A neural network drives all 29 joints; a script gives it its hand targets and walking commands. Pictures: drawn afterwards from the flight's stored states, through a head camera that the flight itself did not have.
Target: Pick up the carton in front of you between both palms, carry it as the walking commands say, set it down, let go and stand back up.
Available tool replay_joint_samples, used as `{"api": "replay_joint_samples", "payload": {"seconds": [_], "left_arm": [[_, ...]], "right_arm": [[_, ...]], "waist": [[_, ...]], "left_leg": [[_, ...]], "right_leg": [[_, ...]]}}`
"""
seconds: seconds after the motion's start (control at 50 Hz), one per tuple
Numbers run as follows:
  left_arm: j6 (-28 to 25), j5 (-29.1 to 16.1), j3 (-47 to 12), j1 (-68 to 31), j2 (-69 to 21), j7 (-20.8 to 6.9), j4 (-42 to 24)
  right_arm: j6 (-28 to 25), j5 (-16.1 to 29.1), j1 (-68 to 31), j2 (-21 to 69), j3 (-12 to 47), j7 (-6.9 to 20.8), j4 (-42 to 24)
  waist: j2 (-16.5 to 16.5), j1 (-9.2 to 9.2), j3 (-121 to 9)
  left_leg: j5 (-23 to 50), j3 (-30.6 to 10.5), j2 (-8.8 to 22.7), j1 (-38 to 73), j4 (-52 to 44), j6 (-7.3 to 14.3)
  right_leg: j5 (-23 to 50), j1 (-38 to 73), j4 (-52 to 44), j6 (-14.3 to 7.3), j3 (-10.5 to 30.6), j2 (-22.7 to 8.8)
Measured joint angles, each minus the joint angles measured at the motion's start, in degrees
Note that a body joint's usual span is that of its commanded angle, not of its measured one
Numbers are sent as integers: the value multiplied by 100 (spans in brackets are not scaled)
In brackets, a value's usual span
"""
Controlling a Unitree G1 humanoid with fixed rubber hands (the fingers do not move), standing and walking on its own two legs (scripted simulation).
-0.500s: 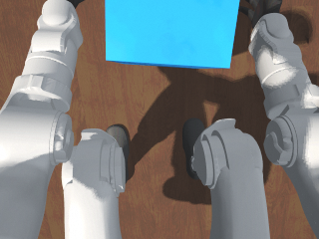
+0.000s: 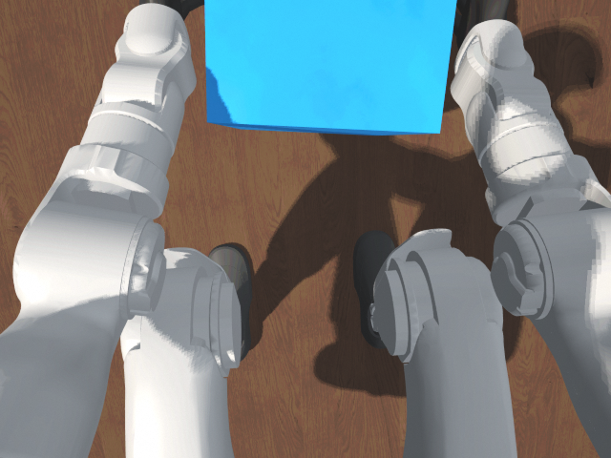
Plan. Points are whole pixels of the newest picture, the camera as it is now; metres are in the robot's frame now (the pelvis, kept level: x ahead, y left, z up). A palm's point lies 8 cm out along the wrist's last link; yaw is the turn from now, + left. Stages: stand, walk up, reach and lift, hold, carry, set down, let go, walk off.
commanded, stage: reach and lift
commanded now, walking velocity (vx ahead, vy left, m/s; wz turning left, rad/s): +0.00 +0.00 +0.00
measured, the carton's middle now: (319, 41) +0.52 -0.04 -0.25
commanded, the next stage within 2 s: none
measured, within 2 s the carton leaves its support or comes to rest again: leaves its support in 0.32 s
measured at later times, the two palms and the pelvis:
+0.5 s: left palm out of the picture +0.53 +0.12 -0.10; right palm (521, 1) +0.51 -0.18 -0.10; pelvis +0.01 +0.00 +0.00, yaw +0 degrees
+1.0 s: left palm out of the picture +0.49 +0.12 +0.07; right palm out of the picture +0.47 -0.18 +0.07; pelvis +0.01 +0.00 +0.13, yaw +0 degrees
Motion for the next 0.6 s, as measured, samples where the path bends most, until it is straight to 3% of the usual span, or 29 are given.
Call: {"api": "replay_joint_samples", "payload": {"seconds": [0.1,0.2,0.28,0.36,0.44,0.52,0.6], "left_arm": [[14,171,158,-212,-83,216,206],[301,620,613,-290,-196,104,221],[549,727,802,22,-296,86,-154],[807,591,697,495,-386,179,-731],[1047,611,777,1046,-541,204,-1425],[1274,951,1209,1501,-861,132,-1832],[1473,1565,1878,1704,-1187,-71,-1800]], "right_arm": [[15,-86,-185,39,-149,-130,180],[380,-479,-235,84,-548,-54,91],[698,-582,71,154,-627,4,-341],[1005,-508,473,255,-553,-178,-895],[1231,-604,1022,449,-723,-174,-1575],[1464,-957,1475,737,-1117,-58,-1988],[1682,-1570,1648,1041,-1660,145,-1951]], "waist": [[0,12,91],[27,5,114],[63,5,-38],[61,9,-318],[42,40,-803],[38,68,-1423],[63,79,-1997]], "left_leg": [[35,-38,-39,32,-12,-12],[-7,-37,-90,47,133,-19],[-94,-25,-124,5,260,-16],[-147,-38,-196,-27,295,-64],[-168,-106,-308,21,190,-168],[-139,-151,-368,209,-105,-217],[-39,-183,-389,468,-577,-205]], "right_leg": [[34,49,-29,7,-17,13],[-25,73,122,30,5,22],[-122,31,260,48,31,31],[-175,-13,309,94,90,108],[-169,9,206,191,177,265],[-131,184,-85,225,226,342],[-29,445,-563,214,239,363]]}}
